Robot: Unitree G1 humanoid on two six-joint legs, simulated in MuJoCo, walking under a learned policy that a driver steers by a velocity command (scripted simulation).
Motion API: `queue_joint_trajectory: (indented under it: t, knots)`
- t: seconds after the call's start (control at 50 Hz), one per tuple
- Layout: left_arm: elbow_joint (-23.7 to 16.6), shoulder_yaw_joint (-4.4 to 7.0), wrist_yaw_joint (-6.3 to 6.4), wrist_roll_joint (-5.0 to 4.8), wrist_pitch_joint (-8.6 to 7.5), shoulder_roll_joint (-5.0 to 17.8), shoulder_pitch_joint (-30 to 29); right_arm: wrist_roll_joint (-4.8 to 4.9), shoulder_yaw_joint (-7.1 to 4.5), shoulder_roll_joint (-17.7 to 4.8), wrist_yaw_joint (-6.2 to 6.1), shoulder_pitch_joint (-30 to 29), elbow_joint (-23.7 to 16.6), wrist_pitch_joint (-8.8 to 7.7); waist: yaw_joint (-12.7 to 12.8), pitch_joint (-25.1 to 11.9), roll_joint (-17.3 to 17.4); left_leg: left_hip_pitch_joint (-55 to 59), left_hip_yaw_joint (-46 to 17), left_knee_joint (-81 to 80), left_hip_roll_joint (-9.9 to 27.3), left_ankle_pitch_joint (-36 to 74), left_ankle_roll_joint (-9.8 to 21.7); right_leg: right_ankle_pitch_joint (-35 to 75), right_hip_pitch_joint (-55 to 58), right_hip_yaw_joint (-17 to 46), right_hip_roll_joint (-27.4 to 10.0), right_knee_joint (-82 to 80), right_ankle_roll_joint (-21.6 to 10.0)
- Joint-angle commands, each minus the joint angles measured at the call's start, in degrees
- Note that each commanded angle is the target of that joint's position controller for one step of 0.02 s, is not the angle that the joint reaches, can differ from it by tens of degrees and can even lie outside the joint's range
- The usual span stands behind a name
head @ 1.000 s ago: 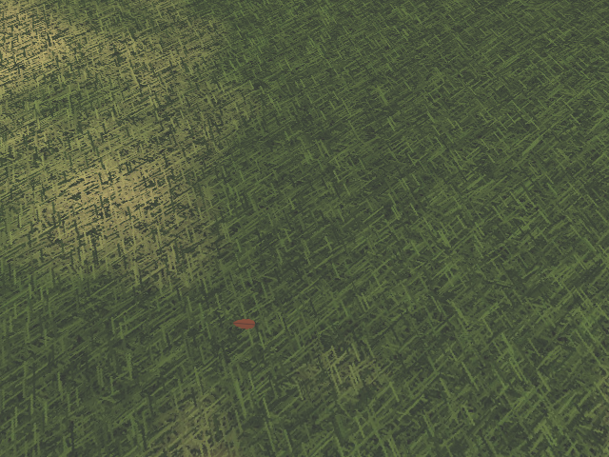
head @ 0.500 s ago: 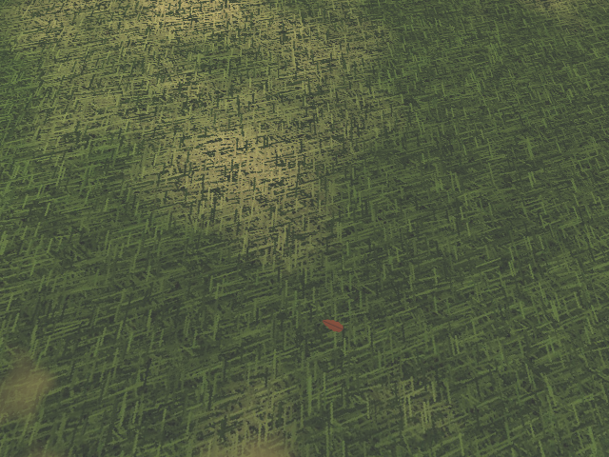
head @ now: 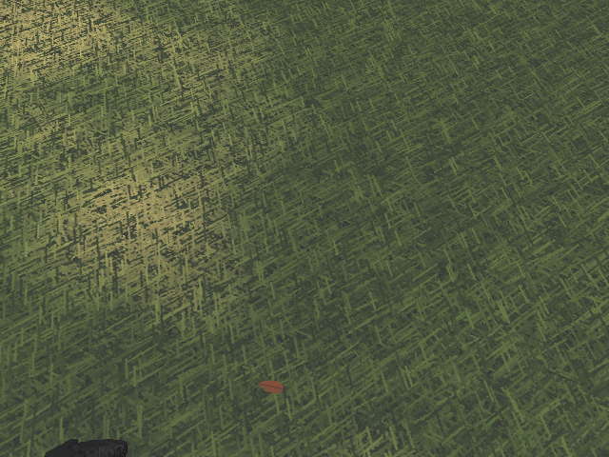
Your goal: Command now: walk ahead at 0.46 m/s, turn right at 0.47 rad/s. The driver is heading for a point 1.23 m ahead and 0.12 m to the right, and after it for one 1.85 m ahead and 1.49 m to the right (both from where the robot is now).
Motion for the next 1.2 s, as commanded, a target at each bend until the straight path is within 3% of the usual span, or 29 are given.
queue_joint_trajectory:
  t: [0.02,0.04,0.06,0.1,0.16,0.26,0.34,0.4,0.42,0.44,0.46,0.48,0.5,0.52,0.54,0.58,0.62,0.7,0.78,0.86,0.9,0.92,0.94,0.96,0.98,1.0,1.04,1.1,1.2]
  knots:
    - [-0.34,3.60,1.11,0.41,-0.51,11.34,18.93,1.79,-0.68,-7.91,1.29,-3.79,-8.78,-4.76,9.96,-19.44,-7.68,-43.10,-12.21,37.24,-3.04,-1.05,0.80,-15.63,50.84,45.17,-20.55,-19.83,-15.41]
    - [-0.57,3.13,1.30,0.41,-0.62,9.91,16.06,2.33,-0.35,-7.88,1.53,-6.66,-9.84,-5.58,8.55,-12.68,-4.20,-43.35,-11.00,33.71,-0.26,3.74,1.97,-12.68,42.51,37.00,-18.24,-19.98,-13.26]
    - [-1.23,2.66,1.43,0.46,-0.51,8.72,12.24,1.01,-0.29,-7.27,1.24,-7.61,-9.89,-5.88,5.93,-8.05,0.37,-41.00,-10.26,27.98,2.01,7.24,2.00,-7.15,33.71,31.12,-15.69,-20.57,-11.70]
    - [-2.96,1.94,1.76,1.49,-0.53,7.11,7.72,-0.41,-0.84,-7.42,1.00,-6.11,-9.53,-4.81,2.31,-4.75,-2.05,-34.42,-10.05,22.75,3.84,11.42,0.92,1.32,23.06,25.50,-12.18,-23.44,-11.18]
    - [-2.16,2.15,2.51,1.00,-1.02,7.90,7.44,-1.21,-0.41,-5.67,0.69,-4.98,-9.12,-3.19,0.99,-3.22,-2.70,-32.56,-8.07,17.12,3.34,14.79,-2.14,9.60,16.07,20.06,-10.17,-25.03,-11.95]
    - [0.24,2.57,3.74,0.17,-0.36,9.31,11.53,-0.82,0.85,-2.55,0.84,-17.20,-12.05,-3.67,5.54,-1.30,-3.89,-28.74,-6.91,-5.98,-0.60,31.81,-3.89,6.01,13.35,16.06,-5.87,-23.30,-7.76]
    - [1.95,2.77,4.19,-0.46,0.51,9.45,14.86,0.37,0.18,-4.51,1.90,-21.51,-13.09,-4.60,6.73,-1.77,-4.94,-25.73,-9.09,-14.47,-2.47,32.66,-2.92,2.50,18.85,22.09,-8.34,-19.14,-6.57]
    - [1.95,2.97,4.38,-0.07,1.23,9.21,14.02,0.61,-1.02,-6.71,2.18,-18.44,-12.48,-5.14,4.34,-2.62,-7.08,-21.73,-9.73,-16.51,-2.56,24.98,-0.23,5.23,23.32,26.81,-10.30,-13.57,-4.92]
    - [1.67,2.72,4.25,0.09,1.44,8.36,13.22,0.55,-1.70,-7.56,1.92,-14.05,-11.41,-5.38,1.84,-4.35,-7.16,-15.35,-8.48,-18.82,-2.84,24.55,1.34,8.01,22.71,26.45,-8.75,-9.74,-3.79]
    - [1.35,1.69,3.94,0.64,1.35,5.63,13.37,-0.19,-2.52,-9.34,1.59,-7.47,-10.49,-5.69,-1.38,-10.26,-5.43,-4.21,-10.55,-18.64,0.93,24.26,4.11,8.67,20.66,23.32,-5.76,0.14,-1.99]
    - [0.74,0.31,3.83,1.96,1.06,1.51,17.62,-0.96,-3.25,-12.72,1.33,0.26,-10.00,-5.45,-1.97,-19.56,4.11,12.99,-23.21,-16.41,11.91,21.61,8.87,-6.03,10.68,17.71,-0.28,17.03,0.58]
    - [0.15,-0.33,3.80,-0.42,0.46,0.42,24.36,-0.69,-4.07,-14.86,2.10,3.96,-6.88,-4.57,0.81,-22.74,22.45,23.70,-50.19,-24.92,20.82,4.98,16.54,-26.48,-7.80,12.87,4.57,32.78,3.58]
    - [1.76,0.76,4.03,-1.23,0.48,6.42,21.55,0.41,-2.82,-8.93,2.30,2.23,-7.85,-4.48,-0.98,-16.32,12.47,19.12,-50.02,-27.83,19.36,-6.20,14.71,-22.69,-12.74,15.11,0.47,38.29,4.01]
    - [0.60,1.35,4.00,-0.78,0.63,8.55,14.52,0.39,-2.01,-6.34,2.09,-0.96,-8.07,-4.17,-2.00,-8.97,6.78,11.83,-40.30,-28.25,16.94,-2.36,12.63,-17.41,-13.65,13.01,-1.28,38.64,4.15]
    - [-0.39,1.22,4.04,0.15,0.62,7.85,10.58,-0.25,-1.52,-5.58,2.12,-3.40,-8.30,-3.94,-1.33,-5.19,2.96,5.25,-33.76,-28.99,14.50,5.82,12.11,-14.12,-12.24,11.49,-2.92,37.02,4.27]
    - [-1.34,1.09,3.46,0.59,0.24,5.69,9.00,-0.81,-0.92,-4.10,1.85,-5.29,-7.43,-3.98,1.02,-2.32,4.91,-1.66,-25.69,-31.25,10.79,15.94,12.05,-10.35,-8.82,10.76,-5.71,31.44,4.17]
    - [-0.81,0.54,3.08,0.57,0.35,3.61,9.91,-0.17,-0.81,-3.74,1.83,-4.94,-6.28,-4.24,1.96,-2.73,6.42,-3.19,-21.40,-32.94,9.43,21.19,12.88,-9.84,-7.21,8.51,-6.35,27.22,4.56]
    - [-2.54,-0.79,2.59,1.41,-0.16,1.34,3.86,0.60,-1.60,-7.12,1.62,-3.64,-4.34,-3.92,0.72,-1.35,4.52,-4.11,-15.92,-35.73,9.63,27.29,14.22,-2.38,-7.68,6.01,-7.69,13.63,5.85]
    - [-3.76,-1.13,1.76,0.84,-0.96,1.17,-3.07,1.25,-1.69,-8.73,1.56,-0.88,-2.25,-3.04,-1.78,-0.44,4.55,-4.65,-11.03,-35.61,8.26,28.29,12.37,7.67,-2.13,3.62,-5.82,0.95,6.01]
    - [-5.69,-0.56,1.00,0.41,-1.39,2.69,-7.23,1.87,-1.83,-9.54,1.46,2.08,-0.01,-1.92,-1.84,0.80,4.90,-0.24,-12.46,-33.17,11.15,29.56,10.89,5.69,-0.01,3.90,-4.76,-4.78,3.91]
    - [-4.99,0.40,0.99,0.60,-1.79,4.34,-3.29,1.96,-2.02,-10.48,1.18,1.28,0.35,-1.17,1.68,-0.89,4.95,0.43,-12.72,-28.01,10.97,36.74,9.49,3.64,7.29,2.94,-3.22,-8.22,2.35]
    - [-2.97,1.64,1.39,0.88,-1.81,6.39,3.34,1.83,-1.72,-9.90,1.08,1.00,0.27,-1.00,5.15,-4.94,3.89,-1.48,-10.89,-20.26,8.41,42.90,8.15,3.74,17.36,2.04,-2.15,-9.96,1.04]
    - [-1.15,2.95,2.07,1.50,-1.67,9.56,12.63,0.97,-0.66,-7.46,1.08,0.43,-0.73,-1.20,9.47,-12.03,1.82,-9.22,-8.78,-7.25,5.41,37.24,6.06,4.33,32.25,6.71,-7.59,-8.14,-1.39]
    - [-0.64,4.15,2.70,2.73,-0.99,15.08,18.69,0.23,1.22,-1.15,1.05,4.84,-2.66,-1.96,9.08,-20.38,-11.34,-29.87,-4.03,14.44,-2.92,12.15,1.58,-2.13,52.11,28.50,-22.81,-10.07,-7.82]
    - [-0.21,3.38,2.54,2.30,-0.74,12.05,19.98,1.43,0.85,-3.36,0.96,5.90,-2.05,-2.67,9.53,-23.33,-14.53,-36.69,-10.90,24.69,-4.29,-5.73,1.15,-10.64,50.69,42.59,-26.41,-17.13,-10.92]
    - [0.17,2.27,2.44,1.61,-0.79,8.67,16.73,2.78,-0.62,-7.61,1.10,2.58,-2.55,-2.71,8.88,-14.52,-10.00,-40.80,-12.21,28.31,-1.25,-2.22,1.41,-14.19,43.92,35.31,-24.65,-18.52,-8.87]
    - [0.32,1.15,2.11,1.57,-1.19,4.92,9.73,2.12,-0.84,-6.81,0.99,-2.16,-3.34,-2.17,5.70,-5.72,-6.33,-39.23,-10.07,24.87,2.78,6.47,1.44,-9.31,30.96,22.54,-19.61,-22.21,-6.27]
    - [1.46,1.16,1.93,2.32,-2.87,3.16,5.69,1.80,-0.88,-3.61,0.95,-0.09,-2.19,-0.04,2.15,-3.02,-6.55,-32.63,-10.29,22.32,4.60,13.44,0.53,2.28,21.83,11.89,-16.63,-27.11,-5.66]
    - [4.56,2.04,2.81,2.50,-3.50,4.93,6.77,1.39,-0.83,-2.22,1.21,-5.46,-4.59,0.47,2.46,-0.26,-3.14,-36.98,-11.45,11.34,4.23,25.04,-0.34,11.79,23.60,1.80,-15.93,-29.07,-5.58]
